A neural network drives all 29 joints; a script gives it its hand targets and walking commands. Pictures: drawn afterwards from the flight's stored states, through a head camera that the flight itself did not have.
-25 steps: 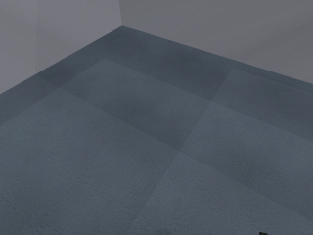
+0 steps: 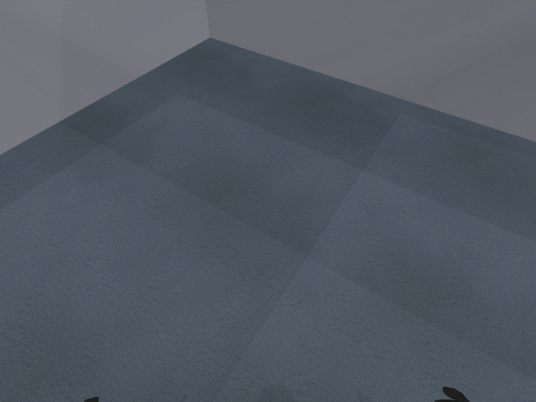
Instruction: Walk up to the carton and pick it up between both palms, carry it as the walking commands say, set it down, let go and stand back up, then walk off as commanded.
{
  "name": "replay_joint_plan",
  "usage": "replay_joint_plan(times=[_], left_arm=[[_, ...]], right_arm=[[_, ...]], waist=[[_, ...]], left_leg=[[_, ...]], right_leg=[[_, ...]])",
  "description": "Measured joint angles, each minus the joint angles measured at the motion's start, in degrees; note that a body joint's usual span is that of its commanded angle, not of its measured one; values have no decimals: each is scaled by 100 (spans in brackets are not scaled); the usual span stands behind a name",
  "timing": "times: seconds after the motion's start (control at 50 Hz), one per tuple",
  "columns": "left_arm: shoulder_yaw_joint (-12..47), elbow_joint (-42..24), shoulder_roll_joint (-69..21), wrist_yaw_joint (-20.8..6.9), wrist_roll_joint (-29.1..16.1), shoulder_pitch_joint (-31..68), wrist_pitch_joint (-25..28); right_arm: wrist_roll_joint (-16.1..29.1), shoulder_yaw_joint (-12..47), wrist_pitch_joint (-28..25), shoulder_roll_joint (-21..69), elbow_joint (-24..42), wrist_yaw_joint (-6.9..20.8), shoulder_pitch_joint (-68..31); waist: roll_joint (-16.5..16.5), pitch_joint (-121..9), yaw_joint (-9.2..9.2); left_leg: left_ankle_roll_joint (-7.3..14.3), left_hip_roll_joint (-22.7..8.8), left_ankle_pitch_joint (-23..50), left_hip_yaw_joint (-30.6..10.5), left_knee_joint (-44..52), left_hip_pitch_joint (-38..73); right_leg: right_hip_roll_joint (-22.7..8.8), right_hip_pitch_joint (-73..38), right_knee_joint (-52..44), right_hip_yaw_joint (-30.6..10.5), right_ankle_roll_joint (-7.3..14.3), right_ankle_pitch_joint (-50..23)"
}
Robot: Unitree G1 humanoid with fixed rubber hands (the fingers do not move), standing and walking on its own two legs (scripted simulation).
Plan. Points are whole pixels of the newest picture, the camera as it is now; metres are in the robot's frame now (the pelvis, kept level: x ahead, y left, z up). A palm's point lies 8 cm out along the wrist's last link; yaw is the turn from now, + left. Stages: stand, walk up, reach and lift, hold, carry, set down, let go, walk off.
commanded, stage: stand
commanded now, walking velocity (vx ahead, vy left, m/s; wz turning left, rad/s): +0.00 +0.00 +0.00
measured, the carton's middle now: out of the picture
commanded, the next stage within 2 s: walk up in 0.26 s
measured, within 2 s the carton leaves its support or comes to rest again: neither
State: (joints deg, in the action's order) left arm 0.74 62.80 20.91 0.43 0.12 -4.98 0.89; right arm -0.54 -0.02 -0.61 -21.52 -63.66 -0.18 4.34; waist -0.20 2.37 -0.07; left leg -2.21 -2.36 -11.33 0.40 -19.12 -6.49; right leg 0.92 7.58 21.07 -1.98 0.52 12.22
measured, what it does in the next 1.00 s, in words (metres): steps on the spot, turning right: left foot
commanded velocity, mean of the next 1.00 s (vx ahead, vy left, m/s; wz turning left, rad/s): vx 0.01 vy -0.01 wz -0.27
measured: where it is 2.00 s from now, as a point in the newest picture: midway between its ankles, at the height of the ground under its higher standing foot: outside the picture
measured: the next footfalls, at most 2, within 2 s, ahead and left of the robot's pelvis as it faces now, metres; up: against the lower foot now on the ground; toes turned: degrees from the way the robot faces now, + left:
left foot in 0.90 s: +0.02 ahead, +0.14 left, +0.00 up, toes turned -13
right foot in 1.30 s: -0.05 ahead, -0.10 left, +0.00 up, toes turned -34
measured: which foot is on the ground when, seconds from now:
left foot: down 0.00-0.60, up 0.62-0.88, down 0.90-1.00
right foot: down 0.00-0.88, up 0.90-1.00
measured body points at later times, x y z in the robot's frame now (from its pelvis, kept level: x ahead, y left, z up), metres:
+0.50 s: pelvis -0.01 +0.00 +0.00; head +0.01 +0.01 +0.45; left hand +0.10 +0.30 -0.13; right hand +0.08 -0.31 -0.12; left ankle -0.01 +0.14 -0.75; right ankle -0.01 -0.11 -0.74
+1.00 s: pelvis -0.03 +0.04 -0.01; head +0.02 +0.06 +0.44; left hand +0.14 +0.28 -0.16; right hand -0.04 -0.24 -0.13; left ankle -0.02 +0.15 -0.75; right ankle -0.05 -0.10 -0.68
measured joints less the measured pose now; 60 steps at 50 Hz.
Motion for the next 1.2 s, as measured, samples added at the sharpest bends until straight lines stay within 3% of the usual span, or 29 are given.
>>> replay_joint_plan(times=[0.46, 0.5, 0.6, 0.66, 0.7, 0.84, 0.9, 0.96, 1.04, 1.1, 1.2], left_arm=[[-22, -18, -67, -13, 39, -40, -40], [-172, -241, -57, -63, 2, -56, -171], [-370, -642, -106, -148, 22, -275, -401], [-367, -735, -323, -125, 67, -384, -458], [-370, -779, -479, -78, 46, -449, -522], [-401, -844, -658, 3, 61, -456, -502], [-428, -912, -591, -4, 71, -471, -507], [-518, -957, -467, -24, 87, -402, -526], [-596, -969, -312, -200, 143, -351, -598], [-595, -1020, -244, -253, 150, -306, -624], [-517, -1128, -336, -298, 55, -67, -625]], right_arm=[[-7, -38, 37, 29, 27, -21, 116], [-20, -114, 136, 69, 228, -107, 132], [-85, -133, 348, 122, 791, -127, 61], [-55, -123, 481, 186, 903, -119, -79], [-16, -99, 472, 300, 936, -106, -101], [78, 29, 333, 623, 979, -99, 49], [50, -3, 210, 643, 1105, -133, 302], [-55, 7, 235, 667, 1100, -138, 533], [-68, -27, 249, 671, 1075, -185, 791], [-85, -83, 167, 715, 1079, -200, 913], [-118, -110, 99, 784, 1053, -130, 1028]], waist=[[-29, -20, 53], [-59, 62, -42], [-91, 354, -65], [38, 550, -74], [49, 611, -132], [-192, 485, -178], [-217, 289, -59], [-296, 273, -66], [-242, 237, -16], [-165, 240, 13], [-48, 360, 71]], left_leg=[[36, -13, 6, 35, -16, 7], [13, -66, -156, 138, -391, -198], [-5, -156, -782, 433, -1637, -774], [10, -47, -1641, 90, -2986, -1330], [-10, 54, -1709, -73, -3445, -1515], [-37, 221, -1432, -33, -2237, -1125], [120, 161, -619, 30, -1040, -696], [302, 72, -551, 290, -1174, -652], [334, -88, -550, 575, -760, -321], [321, -203, -466, 774, -558, -198], [236, -363, -533, 1115, -619, -174]], right_leg=[[3, -56, -114, -19, -56, -92], [24, 317, 476, -5, -127, -1], [52, 976, 1683, -117, 63, 732], [201, 1150, 1835, -195, 127, 655], [271, 1090, 1533, -323, 113, 412], [287, 898, 552, -789, -59, -235], [396, 1172, 915, -885, -186, 5], [321, 1826, 2689, -466, -324, 1083], [-47, 2186, 4161, 17, -445, 982], [-236, 2049, 4003, 144, -500, 1013], [-320, 1473, 2560, 400, -421, 997]])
